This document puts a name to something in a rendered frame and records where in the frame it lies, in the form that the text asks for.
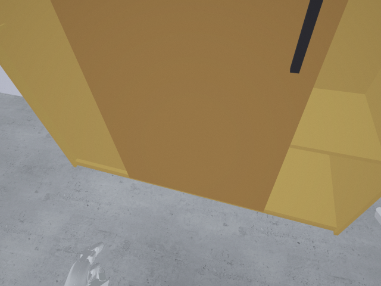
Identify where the left robot hand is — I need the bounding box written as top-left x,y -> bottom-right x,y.
64,241 -> 109,286

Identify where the wardrobe door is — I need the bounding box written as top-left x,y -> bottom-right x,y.
51,0 -> 348,212
0,0 -> 126,170

